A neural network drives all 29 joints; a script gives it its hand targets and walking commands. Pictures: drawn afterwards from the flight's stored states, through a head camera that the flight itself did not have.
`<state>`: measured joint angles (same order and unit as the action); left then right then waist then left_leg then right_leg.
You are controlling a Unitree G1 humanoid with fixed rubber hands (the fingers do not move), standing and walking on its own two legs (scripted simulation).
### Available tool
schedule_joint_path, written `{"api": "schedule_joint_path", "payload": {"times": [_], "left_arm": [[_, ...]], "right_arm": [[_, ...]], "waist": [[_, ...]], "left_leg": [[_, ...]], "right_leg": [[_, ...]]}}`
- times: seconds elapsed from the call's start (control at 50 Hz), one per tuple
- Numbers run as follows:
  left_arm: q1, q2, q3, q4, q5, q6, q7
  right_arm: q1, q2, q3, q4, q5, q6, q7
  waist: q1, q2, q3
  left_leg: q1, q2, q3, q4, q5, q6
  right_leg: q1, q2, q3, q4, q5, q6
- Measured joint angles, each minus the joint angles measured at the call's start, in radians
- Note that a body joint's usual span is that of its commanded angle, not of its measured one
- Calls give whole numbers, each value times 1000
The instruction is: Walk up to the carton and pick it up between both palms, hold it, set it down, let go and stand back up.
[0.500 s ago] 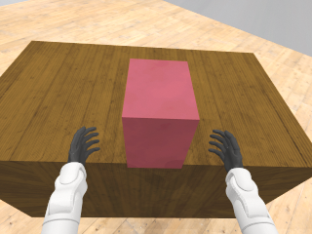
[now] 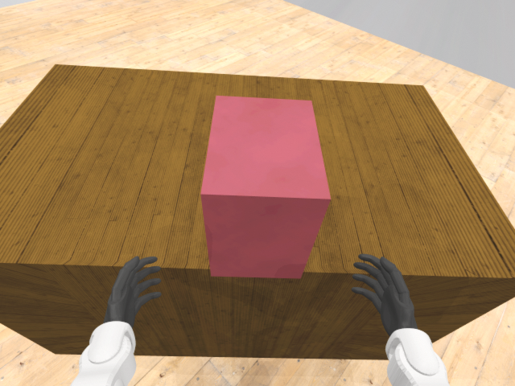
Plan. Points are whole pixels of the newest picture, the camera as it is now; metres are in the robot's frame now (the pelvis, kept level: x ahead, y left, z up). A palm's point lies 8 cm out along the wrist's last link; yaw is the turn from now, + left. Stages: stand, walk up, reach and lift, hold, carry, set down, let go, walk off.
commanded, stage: set down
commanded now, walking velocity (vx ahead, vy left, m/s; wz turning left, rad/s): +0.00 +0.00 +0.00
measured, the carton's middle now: (260, 190) +0.43 +0.01 +0.04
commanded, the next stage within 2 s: let go in 1.38 s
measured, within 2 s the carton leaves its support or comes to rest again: neither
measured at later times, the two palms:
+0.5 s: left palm (116, 331) +0.20 +0.22 -0.02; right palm (391, 319) +0.21 -0.19 +0.01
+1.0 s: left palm (118, 344) +0.20 +0.22 -0.05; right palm (394, 344) +0.19 -0.21 -0.04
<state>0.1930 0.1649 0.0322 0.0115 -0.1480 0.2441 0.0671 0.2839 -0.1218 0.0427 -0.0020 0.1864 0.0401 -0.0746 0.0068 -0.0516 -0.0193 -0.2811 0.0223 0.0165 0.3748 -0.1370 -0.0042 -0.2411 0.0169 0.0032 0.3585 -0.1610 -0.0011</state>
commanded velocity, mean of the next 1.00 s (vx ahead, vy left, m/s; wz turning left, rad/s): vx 0.00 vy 0.00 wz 0.00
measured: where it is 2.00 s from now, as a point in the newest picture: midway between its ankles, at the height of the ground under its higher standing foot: outside the picture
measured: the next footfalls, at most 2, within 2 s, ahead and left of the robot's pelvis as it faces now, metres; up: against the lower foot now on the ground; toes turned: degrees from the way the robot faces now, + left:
none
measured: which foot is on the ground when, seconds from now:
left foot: down 0.00-1.00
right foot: down 0.00-1.00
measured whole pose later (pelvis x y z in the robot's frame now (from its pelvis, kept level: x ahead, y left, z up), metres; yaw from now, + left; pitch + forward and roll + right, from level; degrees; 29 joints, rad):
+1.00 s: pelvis +0.03 +0.00 +0.00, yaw +0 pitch +4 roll +0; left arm 0.31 0.20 0.03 0.15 -0.05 0.11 0.01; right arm 0.34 -0.12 0.01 0.29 0.06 -0.12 -0.01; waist 0.02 -0.05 0.04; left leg -0.26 0.02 0.02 0.37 -0.17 -0.01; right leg -0.23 0.02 0.00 0.36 -0.20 0.00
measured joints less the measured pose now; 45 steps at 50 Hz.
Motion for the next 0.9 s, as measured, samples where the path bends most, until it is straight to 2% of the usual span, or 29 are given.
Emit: {"api": "schedule_joint_path", "payload": {"times": [0.22,0.44,0.68,0.9], "left_arm": [[79,26,0,0,4,-56,-4],[109,36,0,0,37,-92,-38],[122,36,0,8,66,-106,-57],[122,36,0,109,91,-119,-57]], "right_arm": [[39,0,0,0,-20,-1,7],[55,0,0,5,-42,-34,26],[55,0,-10,131,-80,-81,45],[55,0,-31,241,-116,-138,57]], "waist": [[15,0,22],[15,0,31],[15,0,66],[15,0,63]], "left_leg": [[5,0,0,-9,-6,-3],[15,0,0,-9,-18,-7],[17,0,0,-9,-20,-7],[17,0,0,-9,-29,-7]], "right_leg": [[0,0,0,0,-11,0],[11,0,0,0,-23,0],[13,0,0,0,-25,0],[13,0,0,0,-34,0]]}}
